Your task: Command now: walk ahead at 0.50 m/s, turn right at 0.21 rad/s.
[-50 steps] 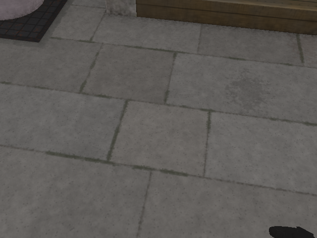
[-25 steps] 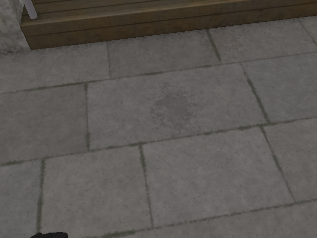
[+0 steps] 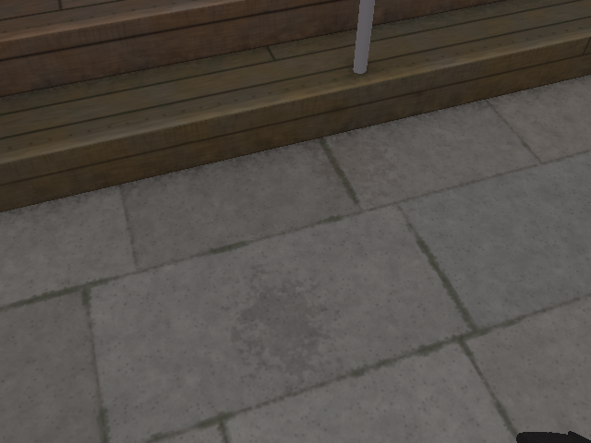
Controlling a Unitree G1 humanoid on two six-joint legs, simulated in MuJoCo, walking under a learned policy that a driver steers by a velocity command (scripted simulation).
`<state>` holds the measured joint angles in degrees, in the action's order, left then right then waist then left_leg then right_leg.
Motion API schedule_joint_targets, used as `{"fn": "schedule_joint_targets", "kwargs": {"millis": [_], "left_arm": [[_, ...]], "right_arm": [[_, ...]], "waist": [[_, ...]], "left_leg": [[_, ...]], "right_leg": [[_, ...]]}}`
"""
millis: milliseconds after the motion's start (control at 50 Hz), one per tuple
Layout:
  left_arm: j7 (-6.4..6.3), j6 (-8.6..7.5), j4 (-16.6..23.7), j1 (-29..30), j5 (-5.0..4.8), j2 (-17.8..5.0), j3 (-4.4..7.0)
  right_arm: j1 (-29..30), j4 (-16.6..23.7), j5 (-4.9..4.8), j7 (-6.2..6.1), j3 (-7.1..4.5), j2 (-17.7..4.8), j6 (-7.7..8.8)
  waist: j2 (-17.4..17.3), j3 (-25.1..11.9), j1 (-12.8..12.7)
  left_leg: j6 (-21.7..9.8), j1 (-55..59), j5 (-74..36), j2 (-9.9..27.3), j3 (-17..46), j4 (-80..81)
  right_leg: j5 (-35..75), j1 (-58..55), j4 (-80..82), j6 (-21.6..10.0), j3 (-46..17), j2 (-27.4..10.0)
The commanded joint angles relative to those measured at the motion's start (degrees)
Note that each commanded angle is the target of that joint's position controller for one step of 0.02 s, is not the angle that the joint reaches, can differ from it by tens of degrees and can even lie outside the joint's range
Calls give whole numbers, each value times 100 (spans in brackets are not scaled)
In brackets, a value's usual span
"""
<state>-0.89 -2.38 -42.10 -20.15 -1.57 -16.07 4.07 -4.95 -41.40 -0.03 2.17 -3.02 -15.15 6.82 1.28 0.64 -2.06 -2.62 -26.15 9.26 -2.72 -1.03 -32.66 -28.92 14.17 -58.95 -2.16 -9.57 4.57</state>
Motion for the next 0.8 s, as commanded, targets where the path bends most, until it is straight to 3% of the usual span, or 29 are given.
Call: {"fn": "schedule_joint_targets", "kwargs": {"millis": [20, 40, 60, 80, 120, 180, 260, 340, 400, 420, 440, 460, 480, 500, 520, 540, 560, 580, 620, 660, 720, 800], "left_arm": [[-13, -156, 621, 403, 29, -756, 108], [-5, -186, 704, 611, 119, -662, 108], [15, -191, 711, 550, 129, -573, 106], [27, -182, 681, 460, 112, -483, 90], [33, -157, 684, 480, 119, -332, 45], [36, -168, 843, 1027, 152, -194, -39], [119, -223, 955, 1733, 106, -82, -105], [248, -312, 1170, 2372, 54, -129, -90], [298, -398, 1146, 2107, 61, -356, 9], [268, -415, 1000, 1574, 82, -504, 97], [208, -423, 799, 736, 149, -794, 228], [120, -388, 676, -382, 240, -1272, 347], [168, -331, 576, -436, 255, -1386, 346], [157, -302, 618, -295, 201, -812, 223], [136, -302, 603, 24, 150, -586, 141], [146, -312, 580, 366, 171, -469, 88], [168, -332, 541, 619, 193, -340, 58], [169, -371, 497, 774, 230, -303, 55], [160, -449, 387, 903, 213, -301, 86], [128, -484, 264, 886, 226, -430, 142], [67, -447, 112, 787, 233, -594, 197], [16, -363, -59, 520, 164, -845, 270]], "right_arm": [[-982, 83, -17, -55, -206, -696, -64], [-825, 62, 31, -62, -172, -611, -79], [-773, 54, 78, -75, -128, -527, -63], [-793, 18, 65, -77, -109, -462, -48], [-931, -97, -2, -97, -123, -554, -21], [-1114, -235, -45, -155, -179, -802, -63], [-1434, -412, -111, -177, -170, -909, -143], [-1875, -598, -156, -188, -156, -939, -270], [-1801, -606, -167, -248, -224, -1122, -361], [-1678, -577, -174, -261, -225, -1135, -372], [-1620, -516, -128, -257, -171, -974, -353], [-1544, -288, 56, -258, -18, -534, -315], [-2354, -233, -121, -237, 82, -183, -220], [-2034, -337, -245, -246, -76, -794, -214], [-1539, -199, -264, -243, -145, -951, -224], [-1308, -166, -211, -259, -145, -852, -255], [-1218, -128, -148, -256, -168, -782, -300], [-1330, -133, -161, -239, -172, -667, -368], [-1344, -98, -182, -230, -156, -469, -488], [-1131, 27, -145, -235, -157, -422, -556], [-763, 165, -124, -155, -124, -356, -544], [38, 446, -111, -3, -57, -283, -505]], "waist": [[-397, -464, 593], [-327, -205, 466], [-478, -201, 316], [-608, -234, 258], [-630, -224, 226], [-480, -103, 350], [-501, 28, 619], [-522, 216, 794], [-662, 90, 478], [-646, -189, 145], [-559, -796, -244], [243, -1808, -650], [1810, -2474, -230], [1065, -1864, -404], [740, -1097, -372], [364, -714, -191], [362, -405, -28], [489, -287, 144], [458, -125, 280], [290, 18, 308], [190, 106, 221], [82, 327, -85]], "left_leg": [[-1094, 2899, 1427, 2013, 3153, 1744], [-1083, 2381, 808, 1807, 2720, 1847], [-1025, 2088, 324, 1625, 2379, 1945], [-1028, 1985, -3, 1499, 2143, 2035], [-1120, 1909, -615, 1477, 1798, 2158], [-1124, 1943, -1180, 1448, 1349, 2329], [-905, 1989, -1318, 1239, 813, 2320], [-886, 2234, -1262, 1410, 1090, 2012], [-735, 2429, -1634, 1557, 1351, 1504], [-610, 2288, -2284, 1389, 1220, 981], [-420, 1760, -2348, 1070, 1008, -30], [-159, 552, -508, 575, 663, -1925], [77, -1223, 2496, 19, 651, -3466], [118, -1772, 2259, 328, 952, -4062], [122, -1952, 1694, 533, 823, -4104], [161, -1730, 1263, 738, 724, -3972], [190, -1565, 988, 872, 724, -3749], [215, -1264, 797, 986, 750, -3637], [284, -1130, 621, 1033, 716, -3494], [354, -1349, 279, 1063, 761, -3182], [371, -1420, -557, 1052, 678, -2262], [237, -1250, -1095, 955, 278, -1121]], "right_leg": [[673, 2975, -1613, 35, 104, -559], [964, 2853, -1263, 33, 190, -757], [1155, 2559, -1006, 28, 230, -921], [1217, 2414, -812, 52, 304, -972], [1260, 2460, -422, 130, 449, -1039], [1909, 2659, 569, 265, 600, -1116], [3001, 2301, 1935, 291, 806, -954], [2991, 2022, 2674, 266, 845, -702], [2519, 1340, 3123, 85, 821, -556], [2558, 493, 3365, -53, 922, -456], [2721, -896, 3234, -273, 758, -703], [2961, -2670, 2973, -647, -500, -1978], [1738, -3868, 3627, -1411, -2813, -3005], [981, -3395, 3947, -1246, -2729, -2789], [1113, -2657, 4067, -1049, -1832, -2598], [1575, -1916, 4259, -953, -1266, -2350], [1900, -1366, 4477, -922, -816, -2153], [2091, -965, 4689, -880, -450, -2043], [2555, -592, 4967, -910, 58, -1995], [2961, -543, 5088, -935, 470, -2023], [3199, -695, 5131, -862, 1084, -1919], [3165, -971, 5120, -732, 1614, -1966]]}}
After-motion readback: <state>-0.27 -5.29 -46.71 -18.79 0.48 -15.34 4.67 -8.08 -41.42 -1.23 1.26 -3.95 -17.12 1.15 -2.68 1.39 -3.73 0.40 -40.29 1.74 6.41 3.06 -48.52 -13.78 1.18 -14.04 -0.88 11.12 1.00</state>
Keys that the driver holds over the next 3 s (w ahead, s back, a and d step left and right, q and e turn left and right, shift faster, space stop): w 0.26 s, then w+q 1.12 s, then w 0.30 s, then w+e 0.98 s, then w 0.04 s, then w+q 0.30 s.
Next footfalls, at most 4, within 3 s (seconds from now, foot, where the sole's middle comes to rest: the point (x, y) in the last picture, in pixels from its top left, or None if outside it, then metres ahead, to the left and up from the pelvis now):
0.44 right None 0.40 -0.14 -0.76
0.96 left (244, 375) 0.62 0.17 -0.76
1.46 right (271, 261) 0.95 0.13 -0.76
1.92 left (162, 238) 1.01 0.44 -0.76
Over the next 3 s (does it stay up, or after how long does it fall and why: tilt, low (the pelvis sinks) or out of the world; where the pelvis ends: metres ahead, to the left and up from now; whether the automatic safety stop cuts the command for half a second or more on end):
stays up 1.53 0.32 0.19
